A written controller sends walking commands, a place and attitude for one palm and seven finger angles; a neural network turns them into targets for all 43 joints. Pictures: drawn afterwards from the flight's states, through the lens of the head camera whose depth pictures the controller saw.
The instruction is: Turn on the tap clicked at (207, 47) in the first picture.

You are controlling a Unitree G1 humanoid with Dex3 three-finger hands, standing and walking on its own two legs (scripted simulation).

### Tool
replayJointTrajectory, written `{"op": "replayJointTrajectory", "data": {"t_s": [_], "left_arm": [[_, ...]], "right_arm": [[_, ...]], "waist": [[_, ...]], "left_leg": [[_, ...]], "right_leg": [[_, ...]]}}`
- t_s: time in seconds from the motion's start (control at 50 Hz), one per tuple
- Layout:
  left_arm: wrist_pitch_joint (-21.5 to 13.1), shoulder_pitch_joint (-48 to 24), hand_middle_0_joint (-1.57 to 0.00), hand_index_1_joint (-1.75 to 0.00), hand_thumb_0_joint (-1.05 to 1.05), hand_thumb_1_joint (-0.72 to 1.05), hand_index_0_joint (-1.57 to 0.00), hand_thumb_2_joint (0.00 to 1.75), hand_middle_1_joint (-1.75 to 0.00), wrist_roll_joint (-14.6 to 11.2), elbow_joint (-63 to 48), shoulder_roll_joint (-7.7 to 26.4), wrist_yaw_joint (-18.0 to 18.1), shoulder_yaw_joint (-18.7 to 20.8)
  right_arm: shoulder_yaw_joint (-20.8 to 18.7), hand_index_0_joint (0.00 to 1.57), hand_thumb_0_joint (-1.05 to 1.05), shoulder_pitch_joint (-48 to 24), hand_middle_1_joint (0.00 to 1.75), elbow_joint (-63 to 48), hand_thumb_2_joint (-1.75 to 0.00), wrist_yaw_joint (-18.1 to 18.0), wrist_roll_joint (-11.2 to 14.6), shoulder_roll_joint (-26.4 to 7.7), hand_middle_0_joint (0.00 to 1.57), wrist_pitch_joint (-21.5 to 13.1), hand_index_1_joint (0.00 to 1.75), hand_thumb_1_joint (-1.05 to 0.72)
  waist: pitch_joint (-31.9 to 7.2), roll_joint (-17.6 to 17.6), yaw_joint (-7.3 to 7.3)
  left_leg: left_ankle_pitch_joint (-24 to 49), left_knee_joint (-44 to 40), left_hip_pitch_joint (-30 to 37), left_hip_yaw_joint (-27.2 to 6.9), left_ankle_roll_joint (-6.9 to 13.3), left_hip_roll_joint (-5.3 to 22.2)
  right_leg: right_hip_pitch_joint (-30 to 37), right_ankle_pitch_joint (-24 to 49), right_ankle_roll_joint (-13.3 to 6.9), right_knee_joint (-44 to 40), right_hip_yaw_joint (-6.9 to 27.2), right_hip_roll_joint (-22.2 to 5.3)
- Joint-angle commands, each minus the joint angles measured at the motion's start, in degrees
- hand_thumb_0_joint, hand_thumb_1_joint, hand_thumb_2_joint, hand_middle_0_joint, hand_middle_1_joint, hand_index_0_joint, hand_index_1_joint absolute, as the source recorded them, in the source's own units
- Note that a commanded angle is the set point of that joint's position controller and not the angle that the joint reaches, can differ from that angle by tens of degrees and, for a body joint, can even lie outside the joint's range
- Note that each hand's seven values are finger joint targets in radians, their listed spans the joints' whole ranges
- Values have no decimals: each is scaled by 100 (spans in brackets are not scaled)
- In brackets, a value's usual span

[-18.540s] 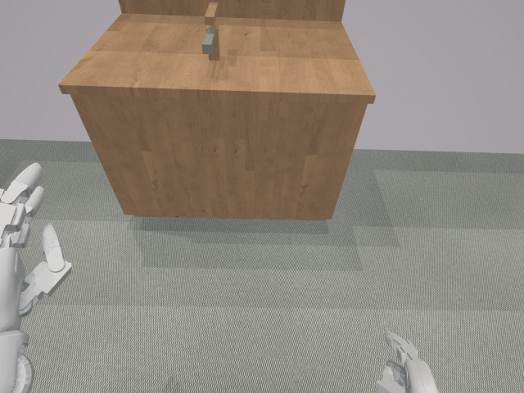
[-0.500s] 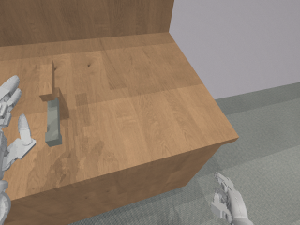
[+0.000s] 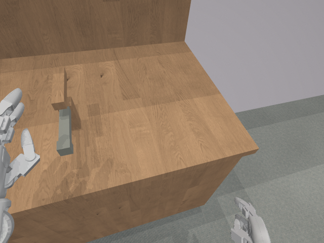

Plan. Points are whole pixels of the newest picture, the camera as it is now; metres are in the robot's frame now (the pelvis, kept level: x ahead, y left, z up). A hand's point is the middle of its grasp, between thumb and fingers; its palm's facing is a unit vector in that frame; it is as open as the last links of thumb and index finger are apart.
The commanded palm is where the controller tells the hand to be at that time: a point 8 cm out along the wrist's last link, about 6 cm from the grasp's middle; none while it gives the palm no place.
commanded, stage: look again from close up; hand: left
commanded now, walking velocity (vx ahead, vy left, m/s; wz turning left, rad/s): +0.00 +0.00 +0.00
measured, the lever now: (65, 147) +0.29 +0.26 +0.07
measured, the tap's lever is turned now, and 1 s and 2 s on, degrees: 0 0 0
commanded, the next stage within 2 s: shuffle to correct the standing spot in 0.06 s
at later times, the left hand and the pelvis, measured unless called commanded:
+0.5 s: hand (51, 168) +0.20 +0.21 +0.17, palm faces +0.34 -0.84 -0.41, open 7.5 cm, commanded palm +0.14 +0.25 +0.17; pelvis -0.02 -0.03 -0.01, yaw -1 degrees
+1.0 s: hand (44, 192) +0.16 +0.21 +0.16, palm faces +0.37 -0.83 -0.42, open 7.5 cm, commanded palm +0.11 +0.24 +0.17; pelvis -0.05 -0.04 +0.00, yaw +0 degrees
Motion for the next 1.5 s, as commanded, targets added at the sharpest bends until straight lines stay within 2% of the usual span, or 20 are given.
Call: {"op": "replayJointTrajectory", "data": {"t_s": [0.0,0.16,0.24,0.26,0.42,0.52,0.54,0.56,0.58,0.6,0.64,0.66,0.7,0.78,0.84,0.86,0.9,1.0,1.14,1.48], "left_arm": [[-391,-331,-20,-30,0,90,-20,90,-30,-12,-1094,894,64,609],[-376,-455,-20,-30,0,90,-20,90,-30,-22,-1120,816,68,505],[-402,-423,-20,-30,0,90,-20,90,-30,-36,-1271,1021,92,722],[-417,-416,-20,-30,0,90,-20,90,-30,-66,-1140,833,47,567],[-569,-121,-20,-30,0,90,-20,90,-30,-98,-1484,959,-74,829],[-679,-28,-20,-30,0,90,-20,90,-30,-145,-1695,1040,-193,1003],[-660,46,-20,-30,0,90,-20,90,-30,-148,-1691,1154,-170,1139],[-690,-3,-20,-30,0,90,-20,90,-30,-187,-1646,944,-212,918],[-691,-9,-20,-30,0,90,-20,90,-30,-209,-1673,1131,-179,1084],[-626,186,-20,-30,0,90,-20,90,-30,-249,-1486,1088,-121,1045],[-390,319,-20,-30,0,90,-20,90,-30,-255,-1386,1157,75,1102],[-304,220,-20,-30,0,90,-20,90,-30,-245,-1396,935,122,802],[-188,285,-20,-30,0,90,-20,90,-30,-157,-1358,1098,276,995],[-199,346,-20,-30,0,90,-20,90,-30,-31,-1393,1111,415,903],[-212,409,-20,-30,0,90,-20,90,-30,-22,-1460,1200,356,967],[-234,290,-20,-30,0,90,-20,90,-30,-29,-1520,1044,327,783],[-248,121,-20,-30,0,90,-20,90,-30,39,-1450,1041,327,767],[-231,-95,-20,-30,0,90,-20,90,-30,49,-1030,839,266,579],[-257,-683,-20,-30,0,90,-20,90,-30,101,-1078,854,213,490],[-289,-198,-20,-30,0,90,-20,90,-30,-35,-1289,818,180,588]], "right_arm": [[-359,20,0,-470,30,-897,-90,-45,11,-813,20,-293,30,-90],[-332,20,0,-516,30,-850,-90,-66,10,-814,20,-305,30,-90],[-338,20,0,-593,30,-961,-90,-77,47,-756,20,-335,30,-90],[-326,20,0,-507,30,-933,-90,-56,7,-777,20,-298,30,-90],[-452,20,0,-366,30,-1093,-90,13,-54,-747,20,-405,30,-90],[-518,20,0,-316,30,-1072,-90,4,-109,-727,20,-502,30,-90],[-500,20,0,-361,30,-1037,-90,-2,-93,-714,20,-494,30,-90],[-514,20,0,-250,30,-1013,-90,-3,-121,-708,20,-470,30,-90],[-587,20,0,-237,30,-1023,-90,-23,-72,-731,20,-521,30,-90],[-558,20,0,-101,30,-983,-90,-16,-40,-686,20,-471,30,-90],[-456,20,0,-217,30,-918,-90,-6,34,-642,20,-354,30,-90],[-368,20,0,-287,30,-885,-90,11,12,-577,20,-292,30,-90],[-331,20,0,-345,30,-817,-90,-48,30,-593,20,-311,30,-90],[-389,20,0,-315,30,-665,-90,-137,6,-710,20,-418,30,-90],[-559,20,0,-371,30,-729,-90,-155,93,-908,20,-437,30,-90],[-455,20,0,-393,30,-729,-90,-130,50,-835,20,-389,30,-90],[-448,20,0,-427,30,-761,-90,-106,76,-861,20,-363,30,-90],[-472,20,0,-270,30,-734,-90,-57,87,-894,20,-371,30,-90],[-404,20,0,-358,30,-714,-90,-7,73,-826,20,-383,30,-90],[-444,20,0,-328,30,-855,-90,72,51,-786,20,-223,30,-90]], "waist": [[-895,490,-5],[-850,479,-12],[-753,610,32],[-770,617,37],[-940,770,81],[-1129,763,73],[-1186,508,54],[-1186,203,-6],[-1211,18,0],[-1325,-353,-41],[-1289,-537,14],[-1288,-593,-46],[-1255,-560,-53],[-1257,-227,-45],[-1144,-38,34],[-1120,505,-54],[-819,666,-19],[-535,295,-31],[-389,537,-22],[-939,485,-72]], "left_leg": [[294,-753,-138,-733,-418,742],[274,-768,-82,-722,-371,686],[756,-786,-51,-800,-452,915],[737,-861,-201,-813,-413,966],[1040,-480,-458,-965,-217,1570],[1202,64,-613,-880,-158,1578],[1127,250,-539,-803,-211,1426],[604,493,-553,-607,-264,1122],[-258,937,-479,-367,-350,761],[-981,1467,-432,-155,-440,332],[-1183,2518,-562,-453,-484,103],[-1203,2475,-816,-558,-453,179],[-1194,1735,-851,-509,-407,200],[-334,-411,-13,-277,-202,317],[279,-545,252,-348,-196,651],[138,-648,94,-630,-153,737],[-55,-750,-392,-798,-115,848],[-397,-716,-610,-772,-172,753],[-136,-863,-451,-748,-199,813],[1641,-437,0,-688,-572,767]], "right_leg": [[516,559,-265,-147,270,-211],[378,513,-256,-259,310,-166],[241,683,-226,-5,288,-124],[302,599,-202,83,227,-67],[54,330,-276,676,260,-139],[-11,622,-367,711,377,-209],[-90,927,-429,550,529,-264],[-277,1073,-499,341,715,-393],[-517,970,-614,-12,1152,-706],[-749,167,-753,-532,1707,-1126],[-917,-1329,-1093,-1177,2621,-1791],[-591,-1428,-1186,-1058,2402,-1832],[-184,-1033,-1075,-811,2034,-1642],[290,-551,-486,-506,1254,-957],[345,-246,-285,-440,1015,-634],[415,-365,-285,-268,805,-563],[544,-296,-234,-63,580,-373],[421,-527,-257,-132,613,-330],[357,-39,-276,38,475,-225],[933,1682,-422,299,296,-321]]}}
